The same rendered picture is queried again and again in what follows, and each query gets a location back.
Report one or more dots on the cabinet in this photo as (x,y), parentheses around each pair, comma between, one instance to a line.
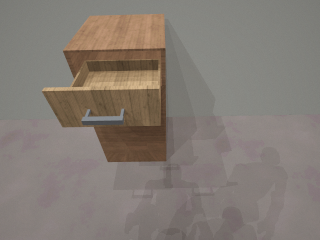
(125,37)

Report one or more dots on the handle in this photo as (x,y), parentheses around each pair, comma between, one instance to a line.
(103,120)

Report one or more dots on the drawer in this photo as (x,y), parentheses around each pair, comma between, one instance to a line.
(106,87)

